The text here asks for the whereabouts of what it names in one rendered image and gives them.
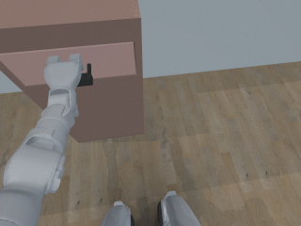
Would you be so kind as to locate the right robot thigh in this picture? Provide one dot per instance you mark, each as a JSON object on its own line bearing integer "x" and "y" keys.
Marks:
{"x": 176, "y": 211}

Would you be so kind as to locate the cabinet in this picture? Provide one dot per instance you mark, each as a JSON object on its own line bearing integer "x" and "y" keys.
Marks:
{"x": 113, "y": 106}

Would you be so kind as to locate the robot left hand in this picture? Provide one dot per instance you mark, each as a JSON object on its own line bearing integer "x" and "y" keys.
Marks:
{"x": 64, "y": 73}

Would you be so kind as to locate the drawer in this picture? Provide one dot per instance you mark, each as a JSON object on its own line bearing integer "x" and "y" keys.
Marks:
{"x": 106, "y": 60}

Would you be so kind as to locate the robot left upper arm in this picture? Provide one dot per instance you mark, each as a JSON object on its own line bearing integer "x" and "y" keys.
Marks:
{"x": 34, "y": 173}

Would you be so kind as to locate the robot left forearm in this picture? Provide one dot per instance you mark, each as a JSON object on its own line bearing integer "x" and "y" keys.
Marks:
{"x": 53, "y": 126}

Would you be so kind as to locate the left robot shin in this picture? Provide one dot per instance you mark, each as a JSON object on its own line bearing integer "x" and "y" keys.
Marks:
{"x": 118, "y": 203}

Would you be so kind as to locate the handle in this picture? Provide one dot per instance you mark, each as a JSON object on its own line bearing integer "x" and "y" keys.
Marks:
{"x": 86, "y": 78}

